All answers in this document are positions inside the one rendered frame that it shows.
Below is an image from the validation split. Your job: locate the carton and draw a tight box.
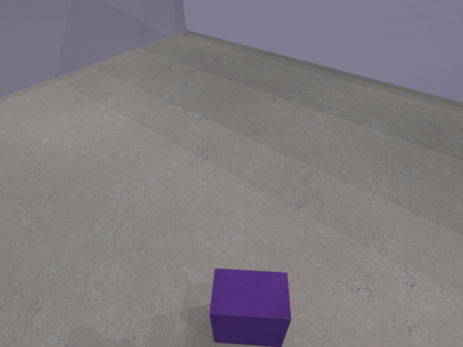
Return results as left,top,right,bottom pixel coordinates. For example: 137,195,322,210
210,268,292,347

